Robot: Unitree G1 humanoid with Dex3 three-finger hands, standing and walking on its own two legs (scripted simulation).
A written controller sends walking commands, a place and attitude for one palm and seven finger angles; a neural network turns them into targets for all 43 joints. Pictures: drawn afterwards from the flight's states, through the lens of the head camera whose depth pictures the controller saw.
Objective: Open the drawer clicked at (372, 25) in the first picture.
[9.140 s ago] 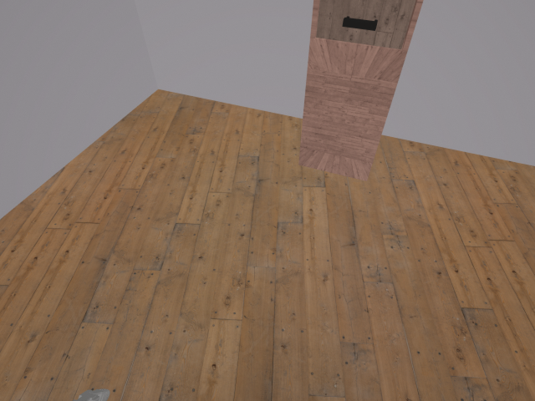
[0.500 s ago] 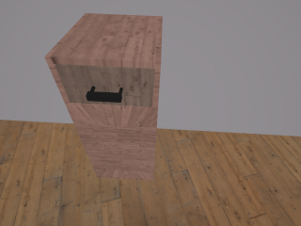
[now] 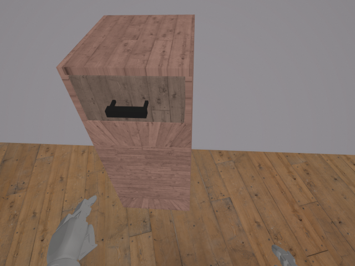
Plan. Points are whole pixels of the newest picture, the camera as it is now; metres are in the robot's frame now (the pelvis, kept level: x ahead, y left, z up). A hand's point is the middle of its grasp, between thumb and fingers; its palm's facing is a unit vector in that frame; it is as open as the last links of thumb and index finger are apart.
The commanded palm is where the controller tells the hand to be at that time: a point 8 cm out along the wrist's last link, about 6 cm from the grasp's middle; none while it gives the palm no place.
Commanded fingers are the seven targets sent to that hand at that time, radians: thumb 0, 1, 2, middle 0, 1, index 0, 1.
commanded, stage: raise the hand with hooked fingers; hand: left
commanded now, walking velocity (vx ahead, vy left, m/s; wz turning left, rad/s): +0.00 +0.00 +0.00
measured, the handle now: (128, 107) +0.56 +0.19 +0.05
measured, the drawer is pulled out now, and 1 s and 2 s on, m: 0.00 0.00 0.00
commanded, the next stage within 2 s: move the hooked fingers above the handle in 1.70 s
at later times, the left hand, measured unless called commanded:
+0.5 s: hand (83, 212) +0.23 +0.23 +0.02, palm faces +0.08 -0.08 -0.99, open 10.3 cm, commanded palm +0.20 +0.23 +0.08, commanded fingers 0.00 0.06 0.54 -0.26 -0.84 -0.26 -0.84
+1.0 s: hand (75, 162) +0.31 +0.24 +0.10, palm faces +0.10 -0.08 -0.99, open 13.1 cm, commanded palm +0.28 +0.24 +0.17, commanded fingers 0.00 -0.50 0.30 -0.30 -1.20 -0.30 -1.20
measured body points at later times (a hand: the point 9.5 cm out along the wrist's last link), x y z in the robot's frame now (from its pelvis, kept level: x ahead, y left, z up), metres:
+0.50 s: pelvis +0.03 -0.03 -0.02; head +0.07 -0.06 +0.43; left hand +0.22 +0.23 +0.07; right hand +0.27 -0.22 -0.11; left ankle +0.02 +0.10 -0.72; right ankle +0.03 -0.13 -0.72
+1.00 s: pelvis +0.05 +0.00 +0.01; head +0.06 -0.04 +0.46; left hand +0.30 +0.24 +0.16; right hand +0.26 -0.22 -0.09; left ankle +0.02 +0.10 -0.72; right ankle +0.03 -0.13 -0.72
